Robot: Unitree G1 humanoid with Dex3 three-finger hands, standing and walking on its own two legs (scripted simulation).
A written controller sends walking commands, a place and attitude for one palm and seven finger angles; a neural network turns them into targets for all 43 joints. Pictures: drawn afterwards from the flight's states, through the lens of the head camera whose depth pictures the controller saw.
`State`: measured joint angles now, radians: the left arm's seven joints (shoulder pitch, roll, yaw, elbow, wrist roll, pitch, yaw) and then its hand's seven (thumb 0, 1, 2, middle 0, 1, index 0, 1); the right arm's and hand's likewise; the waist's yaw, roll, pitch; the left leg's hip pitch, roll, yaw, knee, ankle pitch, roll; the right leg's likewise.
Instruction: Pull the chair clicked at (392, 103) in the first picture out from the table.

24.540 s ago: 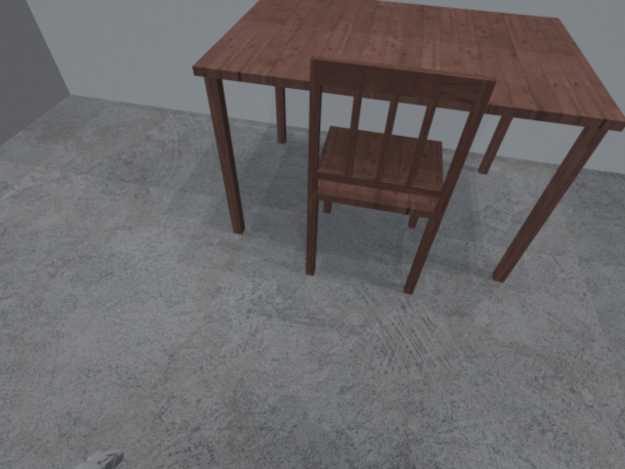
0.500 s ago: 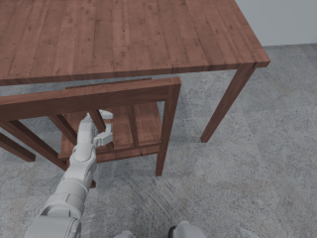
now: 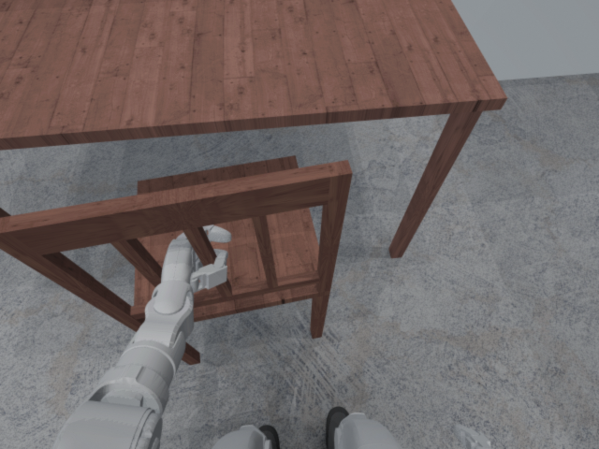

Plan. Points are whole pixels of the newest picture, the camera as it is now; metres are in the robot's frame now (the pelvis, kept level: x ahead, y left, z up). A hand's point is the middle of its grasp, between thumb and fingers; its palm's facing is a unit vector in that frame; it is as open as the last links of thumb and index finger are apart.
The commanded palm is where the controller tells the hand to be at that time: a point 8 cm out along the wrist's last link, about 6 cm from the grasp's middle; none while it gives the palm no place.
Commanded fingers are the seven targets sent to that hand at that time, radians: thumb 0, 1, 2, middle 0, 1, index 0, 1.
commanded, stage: step backward, pulling the chair out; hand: left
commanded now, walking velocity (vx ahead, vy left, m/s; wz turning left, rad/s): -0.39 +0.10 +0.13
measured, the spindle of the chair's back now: (211, 263) +0.39 +0.15 -0.09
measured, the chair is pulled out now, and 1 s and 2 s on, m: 0.13 0.22 0.40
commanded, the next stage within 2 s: none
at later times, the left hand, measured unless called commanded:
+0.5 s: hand (210, 308) +0.31 +0.13 -0.06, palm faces -0.01 -0.99 -0.17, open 5.3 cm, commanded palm +0.31 +0.18 -0.06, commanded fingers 0.00 0.90 0.90 -0.50 -1.45 -0.50 -1.45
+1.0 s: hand (204, 331) +0.27 +0.14 -0.06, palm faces -0.03 -0.98 -0.18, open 5.4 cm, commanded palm +0.26 +0.19 -0.06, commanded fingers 0.00 0.90 0.90 -0.50 -1.45 -0.50 -1.45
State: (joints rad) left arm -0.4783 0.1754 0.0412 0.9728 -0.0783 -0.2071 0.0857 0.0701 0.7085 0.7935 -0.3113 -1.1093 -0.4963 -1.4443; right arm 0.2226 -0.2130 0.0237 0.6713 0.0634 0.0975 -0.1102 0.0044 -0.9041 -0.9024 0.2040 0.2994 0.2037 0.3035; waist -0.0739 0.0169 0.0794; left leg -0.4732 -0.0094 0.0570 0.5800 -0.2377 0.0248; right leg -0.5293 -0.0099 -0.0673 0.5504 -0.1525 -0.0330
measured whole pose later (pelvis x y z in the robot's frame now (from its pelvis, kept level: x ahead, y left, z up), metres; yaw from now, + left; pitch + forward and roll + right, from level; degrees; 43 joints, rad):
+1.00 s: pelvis -0.11 +0.01 +0.00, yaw +4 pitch +3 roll +2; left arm -0.58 0.19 -0.02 0.93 -0.03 -0.11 0.09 0.06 0.68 0.80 -0.29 -1.19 -0.50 -1.44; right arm 0.18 -0.24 -0.01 0.68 0.04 0.05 -0.11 0.01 -0.91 -0.90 0.20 0.30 0.20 0.30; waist -0.08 -0.06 0.19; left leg -0.36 -0.02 0.00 0.61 -0.30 -0.02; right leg -0.52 -0.09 -0.01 0.58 -0.10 0.02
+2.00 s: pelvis -0.26 -0.01 +0.00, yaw +2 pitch +1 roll -2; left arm -0.54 0.19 0.05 1.00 -0.04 -0.20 0.08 0.06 0.67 0.81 -0.33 -1.20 -0.50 -1.44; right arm 0.15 -0.20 0.01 0.72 0.03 0.01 -0.08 0.00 -0.90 -0.90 0.20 0.30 0.20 0.30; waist -0.05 0.06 0.23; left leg -0.44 0.08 -0.01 0.62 -0.22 -0.03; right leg -0.32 0.04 -0.04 0.53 -0.21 -0.03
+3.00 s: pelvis -0.43 +0.00 +0.01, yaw +1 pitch -4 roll +1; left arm -0.19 0.12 -0.05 0.83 -0.02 -0.08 0.08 0.06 0.68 0.81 -0.29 -1.25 -0.50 -1.44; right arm 0.25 -0.23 0.02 0.73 0.02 0.00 -0.12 0.01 -0.91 -0.90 0.20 0.30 0.20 0.30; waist -0.04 0.01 0.06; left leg -0.19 0.00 0.04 0.53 -0.26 0.01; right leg -0.31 -0.05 0.00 0.54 -0.23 0.01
